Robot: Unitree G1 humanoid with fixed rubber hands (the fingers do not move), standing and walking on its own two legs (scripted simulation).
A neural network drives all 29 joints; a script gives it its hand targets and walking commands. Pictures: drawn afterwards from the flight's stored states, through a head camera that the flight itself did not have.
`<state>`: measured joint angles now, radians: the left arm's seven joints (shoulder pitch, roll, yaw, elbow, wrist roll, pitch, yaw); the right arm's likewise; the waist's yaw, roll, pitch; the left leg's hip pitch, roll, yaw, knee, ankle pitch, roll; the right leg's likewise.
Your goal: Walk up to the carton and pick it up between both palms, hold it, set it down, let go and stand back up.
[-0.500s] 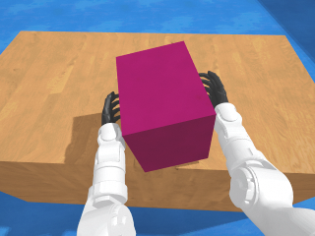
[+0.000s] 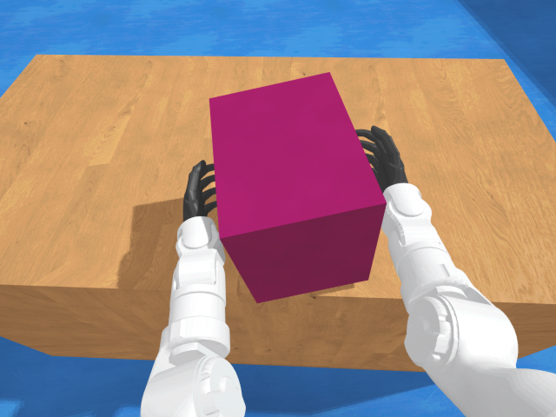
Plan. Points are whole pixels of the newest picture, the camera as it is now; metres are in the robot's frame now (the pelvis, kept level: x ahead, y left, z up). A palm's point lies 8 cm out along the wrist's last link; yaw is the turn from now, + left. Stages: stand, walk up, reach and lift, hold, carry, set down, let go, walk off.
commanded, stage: set down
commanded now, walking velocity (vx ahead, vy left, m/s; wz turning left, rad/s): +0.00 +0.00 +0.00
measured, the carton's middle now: (291, 192) +0.44 +0.03 +0.02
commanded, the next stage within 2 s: none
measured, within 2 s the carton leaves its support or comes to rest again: rests again in 0.18 s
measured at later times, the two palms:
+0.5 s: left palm (202, 215) +0.37 +0.16 +0.05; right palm (392, 181) +0.43 -0.12 +0.07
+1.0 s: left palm (206, 215) +0.37 +0.16 +0.05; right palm (395, 193) +0.42 -0.13 +0.05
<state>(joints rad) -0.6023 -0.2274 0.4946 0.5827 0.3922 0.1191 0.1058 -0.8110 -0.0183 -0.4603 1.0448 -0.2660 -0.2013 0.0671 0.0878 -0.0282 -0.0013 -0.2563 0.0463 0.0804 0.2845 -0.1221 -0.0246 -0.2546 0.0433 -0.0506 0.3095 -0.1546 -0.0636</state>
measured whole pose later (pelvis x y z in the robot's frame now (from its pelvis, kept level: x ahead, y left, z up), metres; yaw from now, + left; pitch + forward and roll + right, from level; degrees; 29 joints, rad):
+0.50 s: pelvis +0.01 +0.00 +0.00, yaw +0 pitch +6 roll +1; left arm -0.56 -0.25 0.50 0.55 0.41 0.03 0.12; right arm -0.79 -0.02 -0.42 1.03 -0.26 -0.22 0.07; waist 0.07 -0.04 0.00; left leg -0.27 0.05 0.09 0.30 -0.14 -0.03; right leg -0.27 0.04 -0.05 0.33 -0.17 -0.06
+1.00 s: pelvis +0.00 +0.00 +0.00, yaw -1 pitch +8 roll +1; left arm -0.58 -0.26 0.53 0.57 0.43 -0.02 0.10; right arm -0.75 0.00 -0.48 0.99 -0.28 -0.25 0.08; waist 0.08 -0.04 0.00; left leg -0.31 0.05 0.11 0.31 -0.14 -0.02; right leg -0.31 0.04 -0.04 0.34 -0.16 -0.06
